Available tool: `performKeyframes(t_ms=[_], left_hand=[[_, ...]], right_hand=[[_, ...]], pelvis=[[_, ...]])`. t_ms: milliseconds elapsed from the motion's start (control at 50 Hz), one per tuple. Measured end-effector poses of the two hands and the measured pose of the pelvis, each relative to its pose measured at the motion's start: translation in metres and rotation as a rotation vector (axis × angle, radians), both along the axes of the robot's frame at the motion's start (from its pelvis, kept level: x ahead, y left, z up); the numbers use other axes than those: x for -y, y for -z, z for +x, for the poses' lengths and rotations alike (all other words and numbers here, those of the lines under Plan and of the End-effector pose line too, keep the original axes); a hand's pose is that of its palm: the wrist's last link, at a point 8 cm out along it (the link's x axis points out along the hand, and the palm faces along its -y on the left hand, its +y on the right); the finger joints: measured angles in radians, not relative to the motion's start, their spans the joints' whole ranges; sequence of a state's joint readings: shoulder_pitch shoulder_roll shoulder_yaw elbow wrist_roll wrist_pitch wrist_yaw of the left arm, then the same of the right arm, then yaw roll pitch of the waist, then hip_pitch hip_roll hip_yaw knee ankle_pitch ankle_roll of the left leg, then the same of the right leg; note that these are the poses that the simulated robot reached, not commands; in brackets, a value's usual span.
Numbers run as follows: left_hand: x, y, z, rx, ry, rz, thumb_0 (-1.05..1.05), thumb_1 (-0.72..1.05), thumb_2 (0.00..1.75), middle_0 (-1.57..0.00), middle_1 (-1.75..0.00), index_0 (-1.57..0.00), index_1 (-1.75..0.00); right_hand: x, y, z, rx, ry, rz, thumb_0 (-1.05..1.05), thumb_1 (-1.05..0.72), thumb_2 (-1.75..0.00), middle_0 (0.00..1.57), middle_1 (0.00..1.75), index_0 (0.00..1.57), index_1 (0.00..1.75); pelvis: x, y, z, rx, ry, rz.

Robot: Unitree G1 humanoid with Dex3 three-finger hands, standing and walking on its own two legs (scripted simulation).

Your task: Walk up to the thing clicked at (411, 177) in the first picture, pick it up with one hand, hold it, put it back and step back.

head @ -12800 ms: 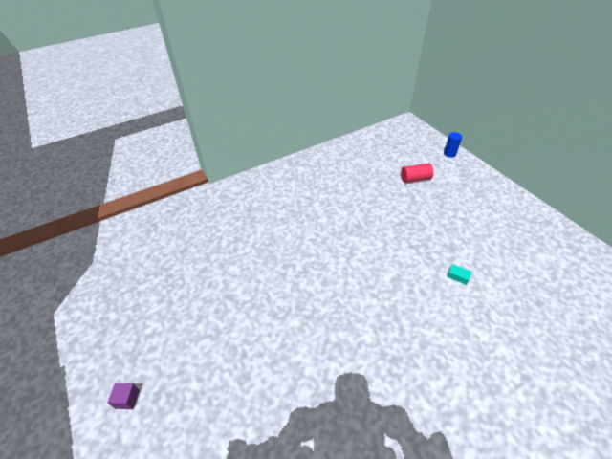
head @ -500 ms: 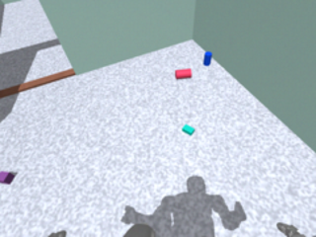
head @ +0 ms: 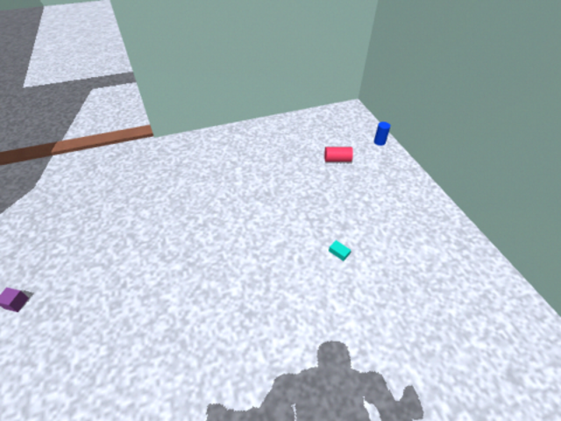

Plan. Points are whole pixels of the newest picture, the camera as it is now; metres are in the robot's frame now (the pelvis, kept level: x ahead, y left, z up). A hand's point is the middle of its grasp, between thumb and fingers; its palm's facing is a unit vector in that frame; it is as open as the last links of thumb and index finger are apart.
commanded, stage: walk up
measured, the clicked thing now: (338, 154) +1.51 -0.29 -0.72
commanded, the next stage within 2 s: stand in 0.36 s
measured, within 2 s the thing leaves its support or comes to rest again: neither
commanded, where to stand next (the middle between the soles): +0.07 +0.00 m, yaw -1 degrees
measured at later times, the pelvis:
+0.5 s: pelvis +0.01 +0.00 +0.02, yaw +1 degrees
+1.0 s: pelvis +0.00 -0.01 +0.02, yaw +0 degrees
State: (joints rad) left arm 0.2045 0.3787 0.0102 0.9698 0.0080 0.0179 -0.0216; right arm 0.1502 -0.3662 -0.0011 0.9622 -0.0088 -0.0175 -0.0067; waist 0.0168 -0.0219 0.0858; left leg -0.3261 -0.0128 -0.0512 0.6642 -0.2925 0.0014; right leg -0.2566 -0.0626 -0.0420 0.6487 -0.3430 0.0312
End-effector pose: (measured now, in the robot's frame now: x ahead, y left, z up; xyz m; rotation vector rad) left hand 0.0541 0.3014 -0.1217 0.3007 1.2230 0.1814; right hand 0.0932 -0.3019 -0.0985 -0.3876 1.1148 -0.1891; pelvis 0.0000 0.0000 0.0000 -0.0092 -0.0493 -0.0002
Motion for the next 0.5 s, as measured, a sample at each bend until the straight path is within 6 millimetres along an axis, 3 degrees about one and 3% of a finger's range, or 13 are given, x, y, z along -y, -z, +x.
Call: performKeyframes(t_ms=[140,500], left_hand=[[0.004,-0.009,0.001,0.007,-0.016,-0.006,0.01,0.9,0.89,-0.2,-0.3,-0.2,-0.3],[0.0,-0.024,0.034,0.031,-0.017,0.021,0.0,0.9,0.89,-0.2,-0.3,-0.2,-0.29]], right_hand=[[-0.004,-0.003,0.011,-0.008,-0.018,0.032,0.01,-0.9,-0.9,0.2,0.3,0.21,0.3],[-0.006,-0.008,0.017,-0.048,0.01,0.049,0.01,-0.9,-0.9,0.2,0.3,0.21,0.3]], pelvis=[[0.002,-0.009,0.003,-0.006,-0.014,-0.004],[0.004,-0.021,0.012,-0.001,-0.014,0.002]])
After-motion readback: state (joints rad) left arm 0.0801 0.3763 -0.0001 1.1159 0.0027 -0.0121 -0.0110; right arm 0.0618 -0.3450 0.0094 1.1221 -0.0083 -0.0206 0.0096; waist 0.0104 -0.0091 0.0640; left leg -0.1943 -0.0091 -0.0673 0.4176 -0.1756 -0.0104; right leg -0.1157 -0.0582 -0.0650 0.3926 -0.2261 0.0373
